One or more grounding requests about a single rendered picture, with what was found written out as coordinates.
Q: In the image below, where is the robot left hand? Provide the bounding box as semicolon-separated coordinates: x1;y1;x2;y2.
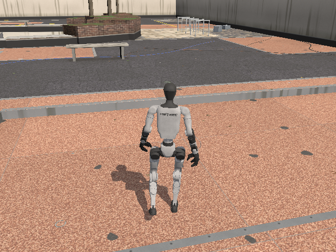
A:
139;142;152;152

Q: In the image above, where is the robot right forearm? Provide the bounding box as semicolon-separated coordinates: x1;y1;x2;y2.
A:
188;129;198;154

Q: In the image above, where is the robot head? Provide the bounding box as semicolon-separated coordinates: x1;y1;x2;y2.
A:
160;83;178;108

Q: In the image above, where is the robot right hand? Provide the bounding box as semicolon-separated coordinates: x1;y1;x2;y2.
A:
187;153;200;167

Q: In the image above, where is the robot left upper arm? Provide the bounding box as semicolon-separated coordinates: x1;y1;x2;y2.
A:
144;105;159;133

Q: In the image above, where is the robot right foot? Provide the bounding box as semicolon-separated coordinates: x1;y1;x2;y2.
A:
171;200;178;213

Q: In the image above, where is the robot right upper arm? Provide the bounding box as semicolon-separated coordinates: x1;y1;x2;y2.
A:
180;106;193;137

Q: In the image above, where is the robot left forearm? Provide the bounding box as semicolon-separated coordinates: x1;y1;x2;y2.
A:
140;126;149;143

